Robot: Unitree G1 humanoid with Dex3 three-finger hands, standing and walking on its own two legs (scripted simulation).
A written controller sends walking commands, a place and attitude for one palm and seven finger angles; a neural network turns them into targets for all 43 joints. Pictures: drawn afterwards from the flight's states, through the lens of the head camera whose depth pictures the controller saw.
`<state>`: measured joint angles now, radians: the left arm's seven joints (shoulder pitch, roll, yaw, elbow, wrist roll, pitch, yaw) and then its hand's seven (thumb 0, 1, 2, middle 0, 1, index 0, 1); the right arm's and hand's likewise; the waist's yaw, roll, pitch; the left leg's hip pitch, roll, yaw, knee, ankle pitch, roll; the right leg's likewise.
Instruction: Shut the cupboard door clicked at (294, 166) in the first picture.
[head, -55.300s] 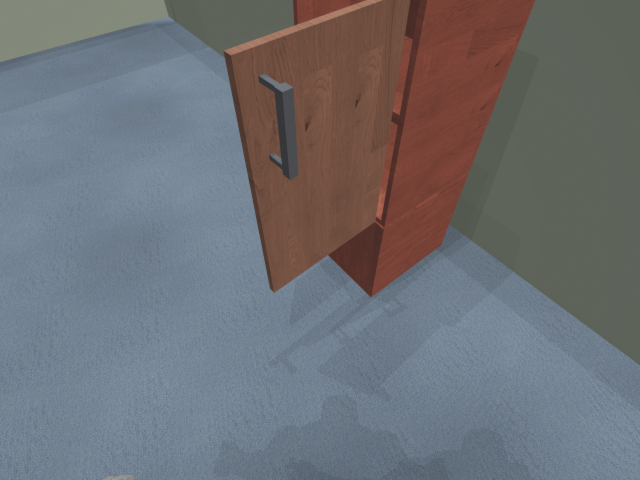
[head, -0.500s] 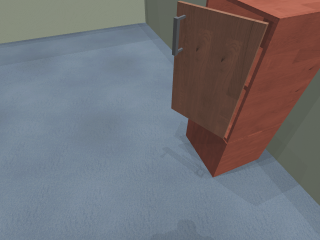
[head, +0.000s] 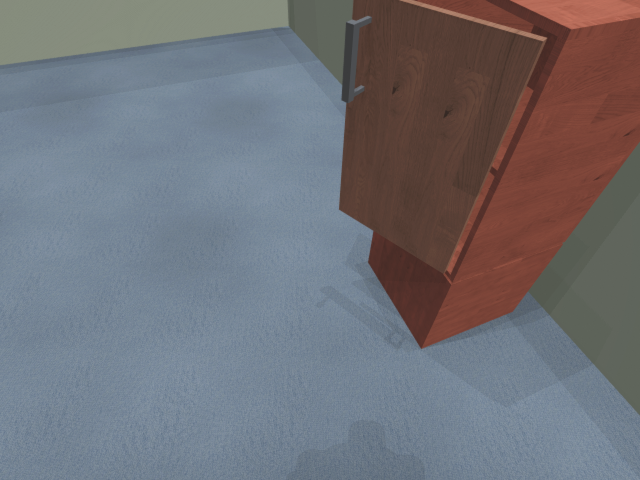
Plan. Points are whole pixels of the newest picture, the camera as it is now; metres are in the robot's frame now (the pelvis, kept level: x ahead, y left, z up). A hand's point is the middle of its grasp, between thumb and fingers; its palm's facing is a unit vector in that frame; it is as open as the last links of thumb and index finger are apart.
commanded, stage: look to check the result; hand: left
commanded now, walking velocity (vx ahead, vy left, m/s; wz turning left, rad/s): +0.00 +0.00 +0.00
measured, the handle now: (356, 60) +0.86 -0.03 +0.12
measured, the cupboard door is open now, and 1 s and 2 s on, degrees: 26 26 26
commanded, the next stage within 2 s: walk to a spot facing it in 0.32 s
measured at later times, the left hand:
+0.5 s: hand out of the picture +0.00 +0.15 -0.18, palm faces +0.05 -0.99 -0.17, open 7.4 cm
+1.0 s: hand out of the picture +0.06 +0.24 -0.17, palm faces +0.29 -0.93 -0.24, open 7.4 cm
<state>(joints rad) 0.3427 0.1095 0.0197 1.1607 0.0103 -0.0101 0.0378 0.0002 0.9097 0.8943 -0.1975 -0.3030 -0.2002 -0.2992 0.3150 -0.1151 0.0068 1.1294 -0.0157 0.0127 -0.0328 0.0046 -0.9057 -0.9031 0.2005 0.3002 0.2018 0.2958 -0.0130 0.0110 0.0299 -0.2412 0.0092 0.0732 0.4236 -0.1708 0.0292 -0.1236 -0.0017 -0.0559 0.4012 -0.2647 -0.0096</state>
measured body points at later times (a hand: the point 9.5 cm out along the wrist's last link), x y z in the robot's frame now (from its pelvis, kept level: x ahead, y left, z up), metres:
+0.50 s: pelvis +0.02 -0.01 +0.00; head +0.04 -0.01 +0.45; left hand +0.00 +0.20 -0.16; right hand +0.01 -0.22 -0.16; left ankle +0.04 +0.10 -0.74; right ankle -0.03 -0.11 -0.74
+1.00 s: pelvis +0.02 +0.02 +0.00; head +0.07 +0.05 +0.44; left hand +0.04 +0.29 -0.16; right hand +0.14 -0.22 -0.14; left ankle +0.04 +0.10 -0.74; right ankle +0.02 -0.15 -0.66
